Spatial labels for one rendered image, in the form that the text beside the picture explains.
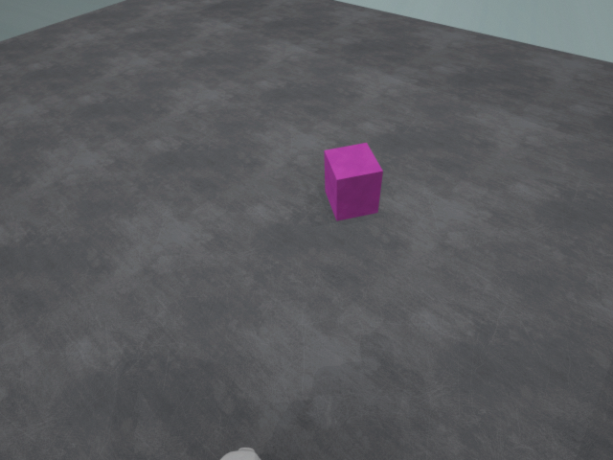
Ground carton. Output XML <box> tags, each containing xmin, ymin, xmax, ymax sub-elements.
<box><xmin>324</xmin><ymin>143</ymin><xmax>383</xmax><ymax>221</ymax></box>

